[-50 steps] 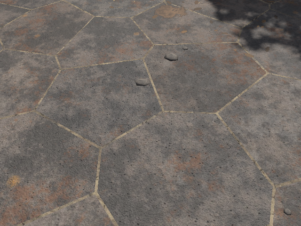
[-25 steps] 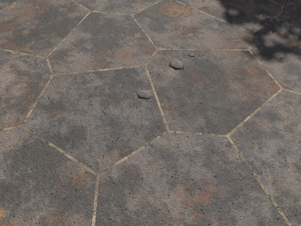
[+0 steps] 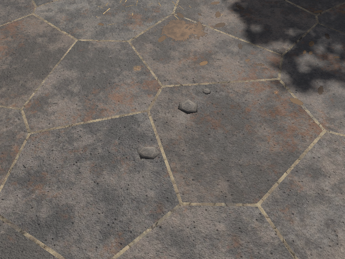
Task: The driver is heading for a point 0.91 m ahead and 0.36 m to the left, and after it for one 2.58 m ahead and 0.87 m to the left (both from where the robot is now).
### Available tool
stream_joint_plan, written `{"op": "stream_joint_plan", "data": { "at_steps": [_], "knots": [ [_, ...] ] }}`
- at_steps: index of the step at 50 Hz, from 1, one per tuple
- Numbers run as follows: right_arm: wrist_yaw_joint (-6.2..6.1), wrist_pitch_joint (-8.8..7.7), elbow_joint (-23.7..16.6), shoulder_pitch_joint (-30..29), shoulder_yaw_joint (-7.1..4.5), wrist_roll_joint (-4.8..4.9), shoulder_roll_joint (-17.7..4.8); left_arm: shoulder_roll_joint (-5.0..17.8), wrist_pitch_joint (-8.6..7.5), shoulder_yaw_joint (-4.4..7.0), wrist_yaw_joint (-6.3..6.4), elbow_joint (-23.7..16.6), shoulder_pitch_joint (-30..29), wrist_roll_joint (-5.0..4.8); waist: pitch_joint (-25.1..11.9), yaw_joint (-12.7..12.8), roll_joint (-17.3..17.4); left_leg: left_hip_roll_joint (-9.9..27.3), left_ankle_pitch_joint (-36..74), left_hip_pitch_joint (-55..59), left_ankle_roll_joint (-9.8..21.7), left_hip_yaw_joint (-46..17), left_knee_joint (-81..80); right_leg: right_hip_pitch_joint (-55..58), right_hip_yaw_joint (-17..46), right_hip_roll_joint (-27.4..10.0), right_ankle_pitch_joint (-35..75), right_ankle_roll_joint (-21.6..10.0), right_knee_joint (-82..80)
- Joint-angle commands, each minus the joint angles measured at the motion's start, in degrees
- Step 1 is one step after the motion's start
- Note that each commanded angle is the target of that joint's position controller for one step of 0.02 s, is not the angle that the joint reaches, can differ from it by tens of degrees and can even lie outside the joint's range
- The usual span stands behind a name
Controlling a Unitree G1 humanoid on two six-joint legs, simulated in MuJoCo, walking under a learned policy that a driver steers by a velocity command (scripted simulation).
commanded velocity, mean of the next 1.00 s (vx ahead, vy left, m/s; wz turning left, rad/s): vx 0.50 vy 0.00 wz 0.46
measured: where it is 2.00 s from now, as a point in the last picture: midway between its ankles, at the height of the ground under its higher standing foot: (94, 171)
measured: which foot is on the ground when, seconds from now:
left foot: up 0.00-0.46, down 0.48-0.98, up 1.00-1.00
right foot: down 0.00-0.46, up 0.48-0.94, down 0.96-1.00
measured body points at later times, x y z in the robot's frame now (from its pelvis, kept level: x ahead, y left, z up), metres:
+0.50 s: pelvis +0.28 +0.05 -0.01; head +0.32 +0.07 +0.44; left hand +0.25 +0.33 -0.15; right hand +0.52 -0.16 -0.10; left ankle +0.38 +0.15 -0.73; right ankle +0.11 -0.10 -0.70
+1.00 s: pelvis +0.57 +0.11 +0.00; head +0.60 +0.13 +0.45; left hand +0.65 +0.44 -0.07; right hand +0.75 -0.13 -0.12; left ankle +0.39 +0.15 -0.70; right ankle +0.72 +0.06 -0.73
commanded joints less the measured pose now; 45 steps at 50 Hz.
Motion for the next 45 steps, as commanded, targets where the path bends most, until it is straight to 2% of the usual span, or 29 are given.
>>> {"op": "stream_joint_plan", "data": {
  "at_steps": [1, 2, 3, 4, 5, 7, 10, 13, 17, 19, 21, 22, 23, 24, 25, 26, 27, 28, 29, 30, 31, 33, 35, 38, 40, 42, 45],
  "knots": [
    [0.42, -3.22, -5.89, -3.54, -1.20, 1.98, -7.92, 8.84, 0.44, 2.41, 0.76, 0.97, 13.90, 0.01, -10.20, 7.43, -6.41, 4.47, 2.58, -33.47, 1.57, -3.41, 22.04, 35.56, 27.54, -18.88, -6.27, -11.28, -15.51],
    [0.13, -2.95, -6.01, -5.22, -1.36, 1.41, -7.14, 7.12, 0.31, 1.94, 0.64, 0.64, 10.49, 0.37, -6.03, 5.85, -3.69, 6.49, 6.71, -31.58, 1.24, -2.69, 18.06, 27.86, 22.04, -16.69, -3.02, -10.12, -17.99],
    [-0.11, -2.06, -5.59, -4.58, -1.75, 1.00, -6.60, 5.39, -0.12, 1.42, 0.52, 0.53, 8.44, 0.84, -4.10, 3.91, -4.68, 8.21, 9.65, -28.12, 1.05, -3.24, 15.14, 22.80, 17.46, -14.63, -0.46, -8.77, -20.19],
    [-0.16, -1.09, -5.10, -3.08, -1.62, 0.95, -5.08, 5.20, -0.44, 1.42, 0.38, 0.90, 7.67, 1.07, -3.56, 2.76, -5.90, 8.58, 11.33, -25.23, 0.62, -3.45, 14.11, 19.41, 14.75, -13.88, 0.87, -8.56, -22.06],
    [-0.22, -0.28, -4.84, -2.24, -1.41, 0.91, -3.64, 5.53, -0.86, 1.59, 0.33, 1.44, 7.82, 1.08, -3.09, 2.20, -5.66, 8.67, 12.24, -24.24, 0.15, -3.46, 13.47, 17.36, 12.26, -13.62, 3.27, -8.90, -23.33],
    [-0.46, 0.58, -5.83, -3.70, -1.52, 0.83, -3.18, 6.76, -1.33, 1.99, 0.69, 2.57, 8.51, 1.38, -1.31, 1.74, -4.78, 8.52, 16.01, -26.69, -0.75, -4.45, 10.75, 16.05, 7.72, -13.44, 6.96, -9.14, -25.06],
    [-0.19, 0.40, -7.70, -7.86, -1.69, 0.33, -3.08, 7.71, -1.27, 2.20, 1.58, 3.56, 9.42, 1.45, 0.00, 2.48, -3.94, 7.65, 25.65, -29.49, -1.40, -4.78, 0.78, 17.61, 1.93, -12.49, 10.28, -8.09, -25.94],
    [0.86, 0.01, -9.75, -13.70, -1.10, 0.02, -1.77, 8.72, -1.03, 2.27, 2.28, 4.02, 10.26, 1.08, 1.34, 4.53, -3.33, 6.80, 33.22, -26.98, -1.14, -0.65, -9.75, 18.36, -2.92, -11.72, 10.23, -6.68, -26.98],
    [2.24, 0.05, -13.54, -20.06, -0.65, 0.10, -1.30, 9.95, 0.47, 2.81, 2.75, 6.01, 14.50, 0.12, 3.29, 6.79, -2.08, 6.31, 30.98, -30.90, 0.47, 1.25, -16.03, 28.31, -5.06, -15.00, 13.46, -6.13, -24.19],
    [3.08, 0.13, -15.33, -21.18, -0.88, 0.19, -1.92, 10.67, 1.62, 3.18, 2.93, 6.21, 14.70, -0.29, 3.20, 6.24, -2.65, 5.46, 25.73, -31.58, 1.89, 2.77, -17.23, 32.83, -5.98, -16.57, 19.96, -5.21, -20.56],
    [3.60, 0.37, -16.08, -18.68, -1.78, 0.25, -3.68, 12.27, 2.63, 3.71, 3.40, 5.41, 13.23, -0.40, 0.21, 3.82, -4.52, 2.17, 19.65, -25.40, 3.91, 6.31, -17.11, 34.45, -7.71, -16.68, 38.04, -3.84, -13.23],
    [3.62, 0.57, -15.42, -13.94, -2.76, 0.31, -5.28, 12.87, 3.21, 3.90, 3.71, 4.97, 12.57, -0.33, -2.93, 1.02, -5.38, -0.21, 17.24, -18.82, 5.21, 7.93, -16.90, 33.90, -8.57, -16.08, 46.18, -3.04, -5.77],
    [3.23, 0.65, -13.43, -5.35, -4.44, 0.54, -7.96, 12.74, 3.71, 3.76, 3.99, 4.44, 11.70, -0.37, -7.41, -3.70, -4.41, -2.86, 19.33, -6.73, 7.15, 8.40, -19.96, 29.81, -10.05, -13.90, 47.17, -1.37, 5.93],
    [1.97, 1.16, -11.52, 3.84, -6.53, 0.63, -13.02, 11.30, 3.37, 3.03, 4.12, 3.14, 12.72, 0.47, -13.19, -7.08, 1.93, 3.01, 19.07, 10.91, 10.62, -3.11, -21.79, 16.26, -10.33, -11.21, 31.26, 1.12, 23.55],
    [1.59, 0.97, -11.83, 2.78, -7.21, 1.08, -18.14, 2.09, 1.43, 0.20, 2.75, 0.51, 18.71, 2.04, -18.20, 0.07, 15.75, 17.03, 9.97, 30.29, 21.66, -35.60, -27.11, -10.19, -4.78, 1.57, -23.03, 4.67, 43.13],
    [1.62, 0.42, -13.22, 4.54, -5.78, 0.50, -13.47, 6.91, -1.21, 0.88, 1.77, -0.17, 12.62, -0.29, -23.08, -4.09, 9.21, 19.44, 5.41, 33.73, 22.47, -45.68, -34.83, -17.36, 7.44, 2.02, -26.78, 3.42, 48.91],
    [1.52, -0.16, -13.14, 2.37, -5.04, -0.08, -10.65, 9.36, -2.62, 1.55, 1.25, -2.04, 7.15, -2.24, -15.28, -4.70, 6.52, 17.91, 10.06, 28.86, 19.44, -37.28, -35.62, -21.74, 8.01, -0.94, -21.42, 1.85, 47.89],
    [1.45, -0.53, -13.88, -1.40, -4.63, 0.06, -9.22, 8.87, -3.26, 1.35, 1.52, -2.33, 5.99, -1.69, -10.69, -2.31, 1.07, 15.52, 15.90, 20.46, 17.44, -30.28, -35.49, -19.85, 7.69, -3.57, -16.34, 1.23, 43.08],
    [1.41, -0.55, -14.91, -5.37, -4.11, -0.04, -7.48, 9.12, -3.19, 1.78, 1.96, -1.88, 5.84, -0.20, -7.41, 0.10, -1.02, 13.44, 22.18, 12.17, 16.21, -24.98, -36.19, -15.92, 7.43, -5.26, -13.71, 1.70, 37.96],
    [1.23, -0.59, -16.01, -7.59, -3.60, -0.68, -6.24, 9.60, -2.51, 2.21, 2.03, -1.83, 6.87, 0.41, -6.48, 2.17, 0.06, 11.97, 26.82, 6.84, 15.87, -22.13, -37.46, -11.60, 7.87, -6.41, -12.04, 2.13, 35.39],
    [1.08, -0.55, -16.49, -8.38, -3.54, -0.75, -6.21, 9.28, -1.71, 2.36, 2.01, -2.01, 7.65, 0.69, -5.84, 3.21, 0.52, 11.12, 28.90, 3.89, 15.96, -20.85, -38.67, -9.60, 7.71, -6.60, -11.39, 2.92, 33.10],
    [0.47, -0.67, -16.53, -7.67, -3.86, -0.30, -7.44, 7.70, -0.52, 2.14, 2.15, -2.60, 7.46, 1.25, -4.45, 3.80, 0.65, 9.94, 33.37, -0.62, 16.15, -17.29, -39.88, -8.64, 6.32, -6.36, -9.16, 4.87, 27.72],
    [-0.37, -0.57, -16.19, -5.86, -4.35, -0.05, -9.08, 6.56, -0.07, 1.74, 2.35, -4.28, 3.40, 1.47, -2.83, 2.76, 0.89, 8.22, 34.32, -2.95, 15.12, -14.46, -40.36, -9.34, 5.44, -5.31, -2.55, 6.53, 19.73],
    [-1.03, 0.07, -15.75, -3.64, -4.49, 0.31, -9.31, 4.97, -0.38, 1.08, 1.92, -6.21, -2.71, 1.14, -2.16, 0.20, 2.82, 4.83, 29.48, -5.20, 11.84, -11.61, -39.18, -5.32, 4.85, -2.43, 9.46, 6.92, 6.03],
    [-1.08, 0.37, -15.11, -1.60, -4.54, 0.39, -9.43, 5.10, -0.67, 1.01, 1.51, -7.57, -5.93, 0.49, -1.99, -1.31, 3.72, 5.09, 26.17, -5.27, 10.66, -13.05, -38.57, -2.69, 4.64, -0.81, 13.51, 6.72, 1.15],
    [-1.14, 0.67, -14.46, -0.07, -4.46, 0.68, -8.98, 6.21, -1.01, 1.30, 1.12, -8.71, -7.68, 0.10, -1.80, -1.77, 4.28, 6.30, 24.12, -2.19, 10.23, -16.03, -36.09, -2.60, 5.95, -0.29, 12.52, 6.02, -1.86],
    [-1.55, 1.25, -14.48, 0.02, -4.48, 0.50, -8.71, 8.39, -1.86, 2.11, 0.53, -8.98, -6.48, -0.04, -2.21, -0.41, 5.85, 8.43, 24.40, 3.31, 9.38, -21.28, -30.74, -1.03, 7.21, 0.00, 6.03, 4.08, -4.73]
  ]
}}
Keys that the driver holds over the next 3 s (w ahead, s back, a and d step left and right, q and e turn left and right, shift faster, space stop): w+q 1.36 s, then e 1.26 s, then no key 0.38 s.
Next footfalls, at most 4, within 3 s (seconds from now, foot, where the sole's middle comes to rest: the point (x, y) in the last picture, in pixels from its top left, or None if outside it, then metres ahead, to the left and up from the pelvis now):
0.48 left None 0.42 0.16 -0.76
0.96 right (157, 186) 0.76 0.08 -0.76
1.46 left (65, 183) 0.80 0.47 -0.76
1.96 right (109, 148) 0.97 0.29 -0.76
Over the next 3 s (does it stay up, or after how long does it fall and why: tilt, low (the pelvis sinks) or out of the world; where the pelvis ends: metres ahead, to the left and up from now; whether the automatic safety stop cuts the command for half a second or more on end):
stays up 0.88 0.34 0.02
